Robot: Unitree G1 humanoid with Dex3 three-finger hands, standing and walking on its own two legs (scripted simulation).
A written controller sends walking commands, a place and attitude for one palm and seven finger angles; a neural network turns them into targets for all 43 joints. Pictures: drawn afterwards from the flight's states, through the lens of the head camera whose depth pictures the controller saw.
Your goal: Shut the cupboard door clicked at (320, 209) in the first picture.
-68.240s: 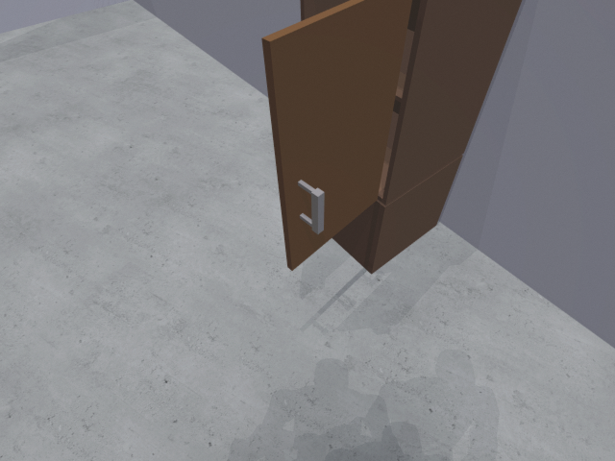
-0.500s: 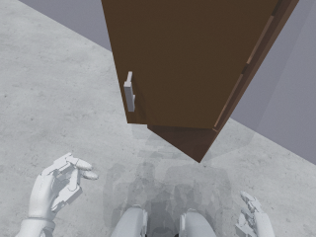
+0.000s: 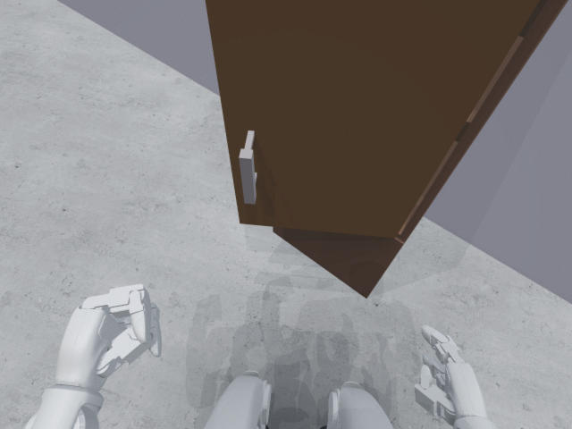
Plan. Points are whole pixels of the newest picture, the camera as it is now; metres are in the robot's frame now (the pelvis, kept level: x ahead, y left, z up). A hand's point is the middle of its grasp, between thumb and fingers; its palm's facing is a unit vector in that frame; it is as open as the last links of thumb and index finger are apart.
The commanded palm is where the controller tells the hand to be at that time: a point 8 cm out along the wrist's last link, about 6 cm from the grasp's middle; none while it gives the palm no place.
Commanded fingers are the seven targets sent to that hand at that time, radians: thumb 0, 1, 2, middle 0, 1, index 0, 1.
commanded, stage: raise the hand and make a fist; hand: left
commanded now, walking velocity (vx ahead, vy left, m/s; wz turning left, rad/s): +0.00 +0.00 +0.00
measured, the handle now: (250, 169) +0.51 +0.11 +0.01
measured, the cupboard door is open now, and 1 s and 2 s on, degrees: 33 33 33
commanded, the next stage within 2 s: bring the fist close to the handle in 0.52 s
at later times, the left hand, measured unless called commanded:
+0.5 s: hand (163, 332) +0.23 +0.17 +0.04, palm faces -0.01 -1.00 -0.03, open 3.1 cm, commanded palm +0.20 +0.23 +0.04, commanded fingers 0.00 0.90 0.90 -1.30 -1.50 -1.30 -1.50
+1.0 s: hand (216, 285) +0.29 +0.12 +0.03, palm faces -0.07 -1.00 -0.01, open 3.1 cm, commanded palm +0.28 +0.18 +0.03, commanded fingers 0.00 0.90 0.90 -1.30 -1.50 -1.30 -1.50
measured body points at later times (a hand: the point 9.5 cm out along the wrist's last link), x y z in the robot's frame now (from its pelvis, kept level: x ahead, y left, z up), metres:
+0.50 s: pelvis +0.00 -0.01 +0.00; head +0.08 -0.01 +0.44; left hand +0.22 +0.23 +0.05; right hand +0.19 -0.25 -0.08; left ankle +0.03 +0.08 -0.62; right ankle +0.03 -0.11 -0.62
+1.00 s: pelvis +0.00 -0.02 -0.01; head +0.10 -0.01 +0.43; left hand +0.29 +0.18 +0.03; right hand +0.18 -0.25 -0.10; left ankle +0.03 +0.08 -0.62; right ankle +0.03 -0.11 -0.62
